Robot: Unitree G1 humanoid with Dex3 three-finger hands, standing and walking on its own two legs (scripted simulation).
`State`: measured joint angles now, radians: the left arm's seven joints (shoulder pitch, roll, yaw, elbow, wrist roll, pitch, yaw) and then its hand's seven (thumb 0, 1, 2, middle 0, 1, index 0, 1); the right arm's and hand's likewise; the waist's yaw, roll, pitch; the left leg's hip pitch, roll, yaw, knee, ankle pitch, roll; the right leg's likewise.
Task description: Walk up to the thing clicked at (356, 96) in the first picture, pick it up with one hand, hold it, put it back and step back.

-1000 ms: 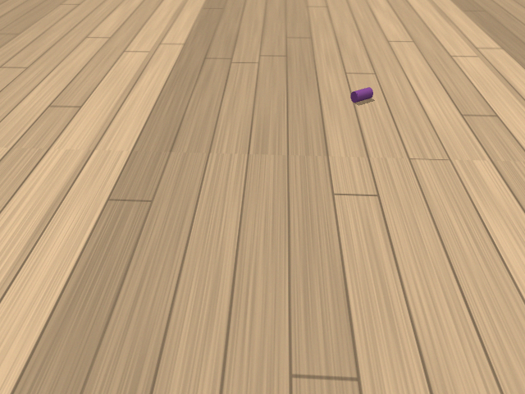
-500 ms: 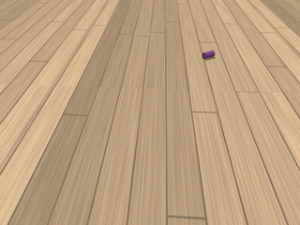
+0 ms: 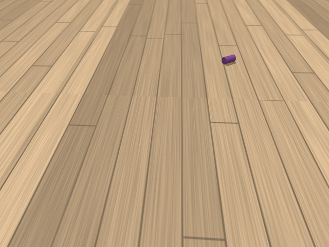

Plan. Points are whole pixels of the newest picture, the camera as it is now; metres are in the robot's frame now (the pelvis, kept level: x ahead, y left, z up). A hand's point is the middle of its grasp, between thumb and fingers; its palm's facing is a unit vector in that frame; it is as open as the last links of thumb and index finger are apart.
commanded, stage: stand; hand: left
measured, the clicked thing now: (228, 59) +2.11 -0.74 -0.74
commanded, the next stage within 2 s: walk up in 0.12 s
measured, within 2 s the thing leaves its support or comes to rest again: neither
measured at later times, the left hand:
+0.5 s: hand out of the picture +0.10 +0.29 -0.16, palm faces +0.18 -0.92 -0.34, open 7.4 cm
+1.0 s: hand (104, 171) +0.39 +0.23 -0.15, palm faces +0.20 -0.92 -0.33, open 7.4 cm
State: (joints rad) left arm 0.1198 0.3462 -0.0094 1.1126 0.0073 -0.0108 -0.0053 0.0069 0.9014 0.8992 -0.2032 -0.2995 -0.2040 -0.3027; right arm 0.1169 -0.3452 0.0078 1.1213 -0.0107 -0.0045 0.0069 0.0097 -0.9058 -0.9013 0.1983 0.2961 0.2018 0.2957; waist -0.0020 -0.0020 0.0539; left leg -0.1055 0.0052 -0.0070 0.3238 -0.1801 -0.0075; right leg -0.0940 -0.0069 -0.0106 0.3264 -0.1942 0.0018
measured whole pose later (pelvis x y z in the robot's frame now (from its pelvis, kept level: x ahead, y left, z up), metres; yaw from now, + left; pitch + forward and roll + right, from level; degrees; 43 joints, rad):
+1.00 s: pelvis +0.34 -0.09 -0.03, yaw +13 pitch -2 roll +2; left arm 0.17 0.51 0.12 0.88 0.04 0.03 -0.18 0.01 0.90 0.90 -0.20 -0.30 -0.20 -0.30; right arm 0.36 -0.48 -0.06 0.97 -0.03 -0.11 0.00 0.01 -0.90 -0.90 0.21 0.30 0.21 0.30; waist 0.01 -0.09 -0.01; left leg -0.06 0.11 -0.02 0.51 -0.42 -0.05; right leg -0.50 -0.17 0.00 0.67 -0.21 0.01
